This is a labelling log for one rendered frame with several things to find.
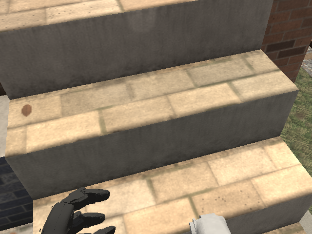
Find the robot left hand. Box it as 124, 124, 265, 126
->
39, 186, 116, 234

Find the right robot thigh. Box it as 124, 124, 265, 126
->
189, 213, 231, 234

